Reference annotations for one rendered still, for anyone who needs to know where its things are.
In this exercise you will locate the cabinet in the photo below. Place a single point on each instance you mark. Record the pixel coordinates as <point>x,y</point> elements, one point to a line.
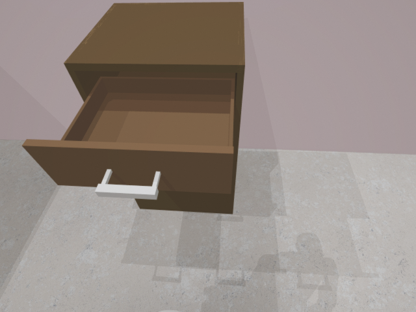
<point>187,40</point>

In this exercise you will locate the drawer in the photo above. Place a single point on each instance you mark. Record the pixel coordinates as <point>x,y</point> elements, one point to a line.
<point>137,126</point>

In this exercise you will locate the handle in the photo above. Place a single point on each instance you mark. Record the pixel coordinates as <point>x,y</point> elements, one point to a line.
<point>127,191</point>

